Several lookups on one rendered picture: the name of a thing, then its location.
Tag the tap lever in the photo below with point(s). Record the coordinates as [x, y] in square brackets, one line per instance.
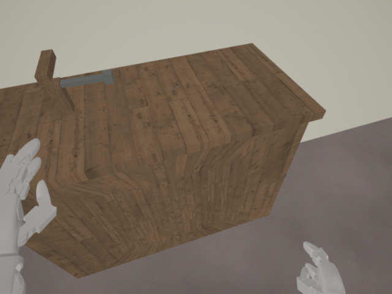
[106, 76]

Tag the counter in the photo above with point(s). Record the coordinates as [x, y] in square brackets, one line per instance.
[174, 150]

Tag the left robot hand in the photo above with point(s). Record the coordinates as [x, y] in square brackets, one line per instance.
[15, 175]

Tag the right robot hand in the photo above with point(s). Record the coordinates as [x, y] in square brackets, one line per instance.
[325, 279]

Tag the left robot forearm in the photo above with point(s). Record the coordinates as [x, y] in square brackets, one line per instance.
[11, 280]

